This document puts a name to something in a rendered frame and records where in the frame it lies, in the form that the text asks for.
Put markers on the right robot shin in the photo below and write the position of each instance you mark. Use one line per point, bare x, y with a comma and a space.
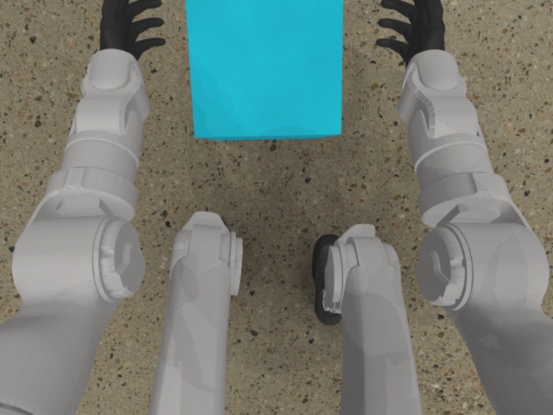
360, 230

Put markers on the right robot forearm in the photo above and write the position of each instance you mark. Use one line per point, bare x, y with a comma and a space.
448, 150

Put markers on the carton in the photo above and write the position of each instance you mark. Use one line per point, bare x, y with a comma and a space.
265, 69

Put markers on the left robot thigh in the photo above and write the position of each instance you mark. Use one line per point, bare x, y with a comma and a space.
191, 369

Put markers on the left robot forearm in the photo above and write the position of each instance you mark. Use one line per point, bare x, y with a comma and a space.
98, 171

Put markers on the robot left upper arm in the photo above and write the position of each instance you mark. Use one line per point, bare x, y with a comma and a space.
71, 274

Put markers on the robot right hand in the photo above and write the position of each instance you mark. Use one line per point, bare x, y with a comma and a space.
425, 32

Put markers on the robot left hand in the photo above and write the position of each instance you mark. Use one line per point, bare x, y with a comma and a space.
119, 32

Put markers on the robot right upper arm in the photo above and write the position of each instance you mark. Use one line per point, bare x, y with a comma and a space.
490, 278

